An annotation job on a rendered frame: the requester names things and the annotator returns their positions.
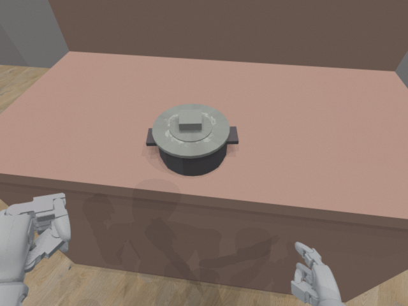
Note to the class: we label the lid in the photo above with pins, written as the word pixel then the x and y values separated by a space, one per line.
pixel 191 144

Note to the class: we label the table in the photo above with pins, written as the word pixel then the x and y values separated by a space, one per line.
pixel 322 124

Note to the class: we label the pot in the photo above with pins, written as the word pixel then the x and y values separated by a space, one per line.
pixel 195 166

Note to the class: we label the robot left forearm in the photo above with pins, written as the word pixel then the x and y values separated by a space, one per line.
pixel 12 293

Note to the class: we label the robot right hand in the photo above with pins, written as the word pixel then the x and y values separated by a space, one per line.
pixel 320 283

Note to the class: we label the robot left hand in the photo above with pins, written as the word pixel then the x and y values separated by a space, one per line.
pixel 48 217

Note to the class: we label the knob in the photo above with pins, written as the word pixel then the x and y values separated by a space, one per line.
pixel 190 120

